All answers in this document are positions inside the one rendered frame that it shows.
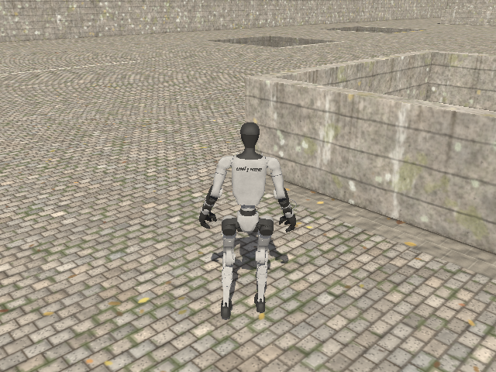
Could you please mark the robot left hand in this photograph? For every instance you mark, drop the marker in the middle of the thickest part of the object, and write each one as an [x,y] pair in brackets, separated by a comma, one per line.
[209,217]

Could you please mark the left robot upper arm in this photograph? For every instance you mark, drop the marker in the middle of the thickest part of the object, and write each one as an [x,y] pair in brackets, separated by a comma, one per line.
[220,175]

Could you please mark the right robot forearm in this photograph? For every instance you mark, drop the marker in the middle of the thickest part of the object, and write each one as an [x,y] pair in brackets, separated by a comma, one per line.
[285,205]

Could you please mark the left robot foot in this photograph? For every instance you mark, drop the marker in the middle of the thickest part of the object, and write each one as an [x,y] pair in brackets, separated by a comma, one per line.
[225,311]

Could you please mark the robot foot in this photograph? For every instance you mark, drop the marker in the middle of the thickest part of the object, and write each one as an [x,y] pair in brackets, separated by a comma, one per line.
[225,311]
[260,305]

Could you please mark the left robot forearm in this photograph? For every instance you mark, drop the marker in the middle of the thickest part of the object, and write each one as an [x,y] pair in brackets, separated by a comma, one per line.
[209,203]

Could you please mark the right robot upper arm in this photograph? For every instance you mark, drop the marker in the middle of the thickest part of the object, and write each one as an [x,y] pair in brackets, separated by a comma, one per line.
[277,177]

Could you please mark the right robot foot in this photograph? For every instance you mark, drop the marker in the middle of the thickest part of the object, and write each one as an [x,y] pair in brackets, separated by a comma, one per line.
[260,305]

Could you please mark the robot right hand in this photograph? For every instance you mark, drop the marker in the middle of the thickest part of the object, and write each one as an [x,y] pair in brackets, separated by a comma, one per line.
[291,221]

